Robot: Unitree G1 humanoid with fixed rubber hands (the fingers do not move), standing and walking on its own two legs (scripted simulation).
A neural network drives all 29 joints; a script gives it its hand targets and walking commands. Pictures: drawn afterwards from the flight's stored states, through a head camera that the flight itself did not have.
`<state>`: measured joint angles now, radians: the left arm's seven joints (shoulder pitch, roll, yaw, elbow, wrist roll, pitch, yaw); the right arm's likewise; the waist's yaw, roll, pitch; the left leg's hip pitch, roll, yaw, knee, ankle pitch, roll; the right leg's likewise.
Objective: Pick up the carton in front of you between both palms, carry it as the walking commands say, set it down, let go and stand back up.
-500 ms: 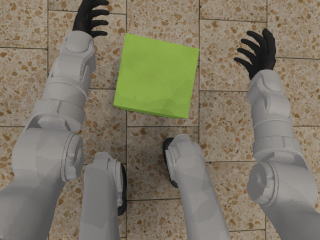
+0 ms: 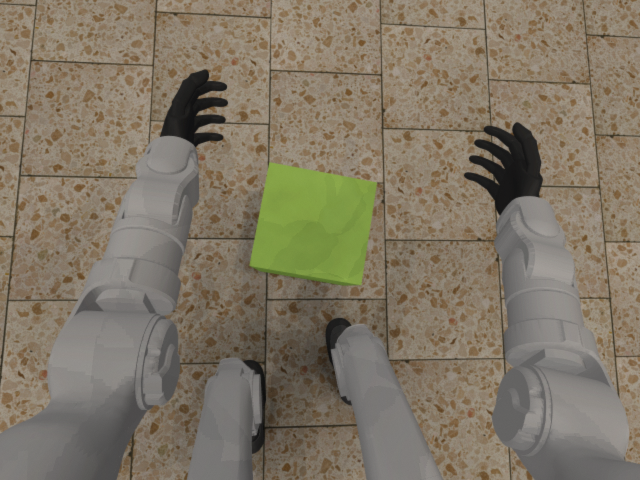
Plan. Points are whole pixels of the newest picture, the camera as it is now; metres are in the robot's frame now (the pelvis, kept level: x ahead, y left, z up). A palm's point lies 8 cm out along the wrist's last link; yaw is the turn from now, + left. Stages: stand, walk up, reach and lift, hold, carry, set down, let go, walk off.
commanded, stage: let go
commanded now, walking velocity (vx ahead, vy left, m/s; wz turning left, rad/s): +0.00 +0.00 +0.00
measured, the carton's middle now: (311, 232) +0.45 -0.08 -0.49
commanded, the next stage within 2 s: stand in 1.34 s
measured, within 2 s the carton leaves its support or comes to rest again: neither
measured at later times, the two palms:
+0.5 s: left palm (84, 278) +0.37 +0.14 +0.02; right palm (605, 285) +0.29 -0.28 +0.03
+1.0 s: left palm out of the picture +0.26 +0.25 +0.09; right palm (594, 364) +0.25 -0.21 +0.09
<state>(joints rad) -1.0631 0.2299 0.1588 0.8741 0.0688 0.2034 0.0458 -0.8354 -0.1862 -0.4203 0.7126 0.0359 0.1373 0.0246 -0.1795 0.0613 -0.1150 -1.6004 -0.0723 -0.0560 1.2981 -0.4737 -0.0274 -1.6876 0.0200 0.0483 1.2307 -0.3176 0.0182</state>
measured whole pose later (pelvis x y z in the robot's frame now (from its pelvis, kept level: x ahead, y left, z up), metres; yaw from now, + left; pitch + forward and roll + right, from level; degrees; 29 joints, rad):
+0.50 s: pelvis +0.06 -0.02 +0.12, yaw -1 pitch +23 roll +1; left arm -0.24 0.10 0.14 0.57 0.09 0.05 0.09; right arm -0.10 -0.22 -0.10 0.48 0.01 0.03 0.12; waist -0.11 -0.01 -0.03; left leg -0.77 -0.03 -0.09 0.75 -0.37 -0.04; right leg -0.88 0.03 0.03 0.75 -0.26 -0.02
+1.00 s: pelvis +0.10 +0.02 +0.16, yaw -3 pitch -1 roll -1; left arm 0.23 0.21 0.04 0.44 0.00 0.07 -0.05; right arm 0.22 -0.22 -0.05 0.43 0.00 0.08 0.07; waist 0.00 0.03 0.06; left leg -0.10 -0.03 -0.06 0.43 -0.32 0.03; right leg -0.19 0.01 0.07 0.40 -0.20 0.03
